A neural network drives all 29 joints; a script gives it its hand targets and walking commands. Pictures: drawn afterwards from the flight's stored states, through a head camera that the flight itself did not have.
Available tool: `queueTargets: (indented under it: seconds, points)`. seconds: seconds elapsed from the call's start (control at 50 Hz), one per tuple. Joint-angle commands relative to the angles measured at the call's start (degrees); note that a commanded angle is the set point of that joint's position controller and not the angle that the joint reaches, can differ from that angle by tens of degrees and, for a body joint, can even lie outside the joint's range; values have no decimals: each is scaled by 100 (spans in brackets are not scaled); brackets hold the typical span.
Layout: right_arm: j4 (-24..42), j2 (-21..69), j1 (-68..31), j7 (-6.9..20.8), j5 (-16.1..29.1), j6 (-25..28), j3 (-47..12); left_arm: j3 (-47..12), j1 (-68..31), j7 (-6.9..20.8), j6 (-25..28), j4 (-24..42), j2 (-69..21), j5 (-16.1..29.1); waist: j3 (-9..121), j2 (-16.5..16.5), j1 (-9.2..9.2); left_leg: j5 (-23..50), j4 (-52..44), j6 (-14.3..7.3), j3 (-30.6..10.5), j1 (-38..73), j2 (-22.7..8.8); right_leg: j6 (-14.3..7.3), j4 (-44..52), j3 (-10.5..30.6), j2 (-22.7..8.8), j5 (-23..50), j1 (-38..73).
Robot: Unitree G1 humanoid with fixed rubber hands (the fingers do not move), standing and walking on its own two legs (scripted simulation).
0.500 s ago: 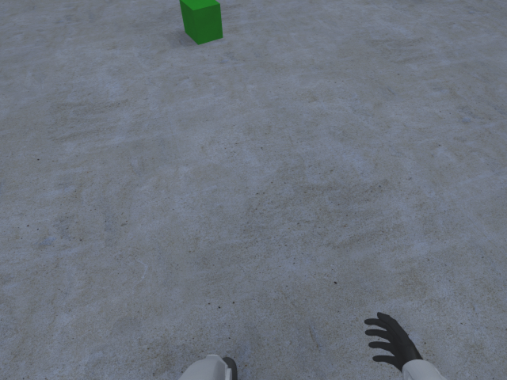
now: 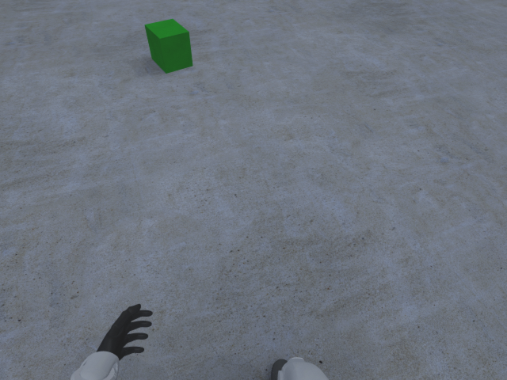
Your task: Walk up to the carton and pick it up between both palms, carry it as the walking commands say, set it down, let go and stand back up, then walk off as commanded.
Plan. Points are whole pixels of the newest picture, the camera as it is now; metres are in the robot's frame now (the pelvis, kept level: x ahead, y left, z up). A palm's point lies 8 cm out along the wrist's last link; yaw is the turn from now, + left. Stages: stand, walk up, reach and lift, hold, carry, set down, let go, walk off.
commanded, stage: walk up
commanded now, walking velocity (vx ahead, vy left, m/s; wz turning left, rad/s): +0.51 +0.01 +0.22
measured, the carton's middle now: (169, 46) +2.47 +0.39 -0.64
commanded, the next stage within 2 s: none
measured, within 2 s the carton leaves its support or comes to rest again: neither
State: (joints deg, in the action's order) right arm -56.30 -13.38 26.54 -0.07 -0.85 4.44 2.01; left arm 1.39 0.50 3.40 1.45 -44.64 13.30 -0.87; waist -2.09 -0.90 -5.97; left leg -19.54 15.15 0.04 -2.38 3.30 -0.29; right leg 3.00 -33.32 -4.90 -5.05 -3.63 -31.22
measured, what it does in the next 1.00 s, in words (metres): walks ahead: right foot, then left foot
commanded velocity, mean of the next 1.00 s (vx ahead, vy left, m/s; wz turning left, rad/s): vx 0.50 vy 0.06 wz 0.07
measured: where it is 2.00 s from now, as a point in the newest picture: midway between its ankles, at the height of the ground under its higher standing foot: (208, 218)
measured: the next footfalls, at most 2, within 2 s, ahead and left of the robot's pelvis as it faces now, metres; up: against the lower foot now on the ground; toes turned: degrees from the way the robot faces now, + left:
right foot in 0.06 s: +0.20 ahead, -0.14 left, +0.00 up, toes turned -5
left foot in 0.58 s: +0.39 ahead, +0.18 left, +0.00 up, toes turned +11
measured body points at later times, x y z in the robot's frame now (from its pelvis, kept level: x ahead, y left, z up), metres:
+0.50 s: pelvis +0.23 +0.01 +0.01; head +0.26 -0.01 +0.46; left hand +0.09 +0.24 -0.12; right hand +0.40 -0.20 -0.14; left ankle +0.34 +0.18 -0.70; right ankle +0.16 -0.14 -0.74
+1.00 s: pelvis +0.45 +0.05 +0.01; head +0.47 +0.07 +0.46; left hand +0.61 +0.29 -0.13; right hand +0.35 -0.18 -0.13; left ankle +0.35 +0.17 -0.74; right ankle +0.61 -0.10 -0.69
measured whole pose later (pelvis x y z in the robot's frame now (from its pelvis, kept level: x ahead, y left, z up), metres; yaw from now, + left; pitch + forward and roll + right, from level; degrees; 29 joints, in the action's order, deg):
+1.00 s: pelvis +0.45 +0.05 +0.01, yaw +3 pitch +0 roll -1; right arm -62.9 -9.8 28.7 -0.3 -1.0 5.4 1.5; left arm 4.2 3.4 3.5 0.2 -52.5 12.9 -1.1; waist -2.3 -1.8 -5.2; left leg -15.7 14.3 1.9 6.9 1.6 -4.1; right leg 3.3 -38.9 -5.6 -7.0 -3.5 -32.4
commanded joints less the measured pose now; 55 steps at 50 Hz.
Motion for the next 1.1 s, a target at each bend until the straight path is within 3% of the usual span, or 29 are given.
queueTargets:
  seconds: [0.0,0.02,0.04,0.06,0.08,0.1,0.12,0.16,0.18,0.26,0.36,0.44,0.5,0.52,0.54,0.56,0.58,0.6,0.62,0.64,0.66,0.68,0.72,0.78,0.9,1.0,1.04,1.06,1.08]
  points:
    - [85,-996,-2,-32,7,-1,187,157,478,-115,182,85,558,4,45,896,664,3100,616,-560,-443,-748,-1016,-177,433,-119,267,-400,1573]
    - [39,-918,30,-10,44,-16,195,260,1438,-221,247,-247,818,-17,563,559,1053,2967,1784,-485,-127,-1218,-630,-253,424,-70,116,-444,2880]
    - [111,-781,168,6,73,-6,217,419,2598,-326,286,-455,1415,-112,1323,-327,1458,1159,3570,-324,134,-2174,-325,-398,645,1419,-1348,-1224,4207]
    - [267,-105,667,-11,112,14,188,515,2945,-342,269,-628,2180,-139,1874,-1828,1151,-1363,5147,-75,132,-3504,299,-857,1727,4300,-2917,-1091,4881]
    - [120,-494,546,-9,-46,-16,311,538,2564,-358,218,-767,1931,-80,1386,-1069,925,-847,5713,-17,-423,-3676,-14,-889,2031,4489,-2666,-952,4162]
    - [45,-540,349,46,-58,-56,364,449,1985,-383,232,-688,1413,-42,734,-510,736,-219,5796,25,-360,-3686,-318,-780,1822,3546,-2472,-515,3397]
    - [-15,-384,174,115,-97,-90,310,399,1703,-380,255,-693,1066,-38,406,-263,659,295,5664,46,-318,-3493,-515,-708,1691,2691,-2103,293,2816]
    - [6,-329,-20,234,-134,-200,327,295,1585,-344,290,-806,657,-14,242,-776,562,650,5399,55,-235,-3180,-629,-546,1721,1463,-1471,807,2194]
    - [12,-274,-98,279,-142,-252,303,261,1680,-329,316,-876,567,-13,239,-961,552,740,5357,45,-154,-3110,-566,-519,1727,1184,-1345,1009,2114]
    - [49,-102,-669,372,-182,-406,193,249,2193,-323,397,-1102,641,-15,32,-920,566,1096,4873,112,54,-3508,-541,-492,1871,721,-1283,1203,2089]
    - [402,-64,-1915,471,-151,-403,82,290,2764,-387,409,-1328,688,-12,-406,-889,883,1585,3320,279,457,-3799,-674,-610,2316,484,-1298,388,2295]
    - [619,-59,-2638,490,-99,-344,60,375,3103,-417,327,-1498,790,-55,-600,-945,1105,1390,2140,292,862,-3420,-599,-725,2405,479,-1368,87,2477]
    - [601,-200,-2528,424,-93,-295,98,437,2831,-397,274,-1444,863,-80,-497,-1204,971,931,1607,171,915,-2554,-480,-718,2191,300,-1362,-102,2306]
    - [524,-228,-2271,371,-104,-247,104,437,2716,-373,249,-1423,821,-63,-358,-1213,828,843,1402,115,979,-1959,-356,-704,1888,187,-1260,-259,2148]
    - [310,-342,-1674,294,-148,-152,161,391,2736,-351,231,-1438,655,-60,35,-792,495,854,1159,40,1018,-900,-233,-626,936,-125,-920,-35,1916]
    - [1,-687,-709,193,-186,-59,297,335,2708,-336,235,-1376,459,-99,623,-80,93,500,1226,-77,704,385,-535,-485,-412,-366,-645,-403,1239]
    - [-215,-1385,352,76,-189,-21,425,260,2653,-305,271,-1066,-17,-163,1253,1845,-179,-806,590,-411,-1449,1384,-2270,-260,-2459,-511,-198,-2950,-124]
    - [-270,-1756,531,48,-59,-55,503,353,2522,-332,263,-943,104,-95,1420,2196,-272,-1199,-553,-951,-3306,1121,-2914,-291,-3547,131,161,-2971,-970]
    - [-113,-1439,-45,47,-74,-51,413,416,2309,-341,223,-1015,341,-108,847,1138,-74,-612,-417,-919,-3061,681,-2800,-299,-4056,430,-190,-2438,-1172]
    - [49,-1031,-587,39,-134,3,315,371,2233,-319,229,-1110,268,-58,406,438,94,487,-134,-791,-2469,75,-2647,-296,-4014,481,-391,-1821,-1031]
    - [93,-804,-1002,56,-152,47,253,347,2295,-295,222,-1200,149,-19,266,326,348,1355,-53,-630,-1742,-435,-2251,-276,-3775,528,-526,-1368,-600]
    - [69,-602,-1119,69,-105,84,185,361,2400,-268,179,-1263,86,-31,188,698,517,1828,-97,-520,-1176,-814,-1925,-260,-3562,487,-555,-1208,-280]
    - [-93,-331,-929,80,-19,151,103,394,2311,-198,35,-1253,103,-44,103,1153,617,2119,-236,-406,-629,-1011,-1670,-180,-3255,373,-449,-1010,-40]
    - [-294,-421,-504,32,-31,213,88,402,1740,-116,-153,-1093,123,-63,-139,1054,572,2319,-421,-378,-295,-918,-1686,-33,-2789,280,-374,-609,-372]
    - [-359,-508,-26,-45,-21,198,81,310,243,35,-128,-570,93,-42,-550,896,299,1628,-798,-451,49,-842,-1659,117,-1097,68,-318,163,-606]
    - [-482,-505,167,-40,-3,89,101,266,-167,-23,25,-334,163,-45,-472,1358,277,1094,-630,-605,410,-1056,-1341,-102,-160,-293,1,-292,745]
    - [-489,-649,156,-38,-24,30,156,322,357,-115,108,-484,334,-100,-369,824,546,1646,49,-576,292,-997,-1442,-180,170,-379,132,-704,1356]
    - [-514,-662,175,-26,-31,8,162,387,1026,-181,176,-719,449,-112,-19,352,845,2333,1055,-493,496,-1049,-1242,-248,452,-498,275,-853,2168]
    - [-499,-583,192,-34,-18,3,161,478,2013,-259,260,-951,725,-151,592,-49,1283,2022,2482,-327,772,-1743,-983,-406,443,38,-256,-1126,3434]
